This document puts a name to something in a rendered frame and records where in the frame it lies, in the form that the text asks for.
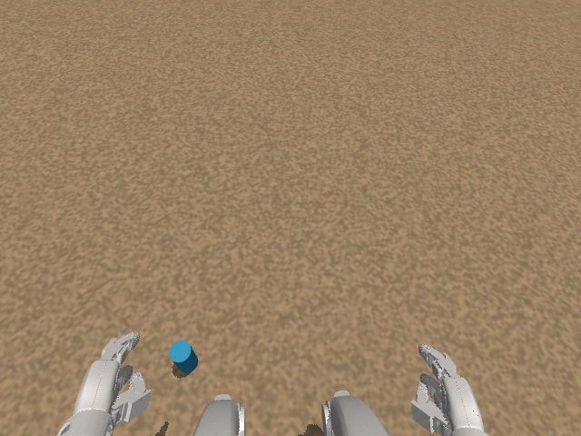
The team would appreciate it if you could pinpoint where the left robot arm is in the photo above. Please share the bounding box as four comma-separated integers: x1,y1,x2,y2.
57,410,113,436

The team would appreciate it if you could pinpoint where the can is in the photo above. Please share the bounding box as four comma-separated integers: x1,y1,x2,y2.
169,341,198,373

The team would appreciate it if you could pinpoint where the right robot hand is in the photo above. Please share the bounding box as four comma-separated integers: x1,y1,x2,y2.
411,343,485,436

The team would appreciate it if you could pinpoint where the left robot hand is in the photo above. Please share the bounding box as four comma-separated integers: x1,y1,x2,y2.
72,332,151,427

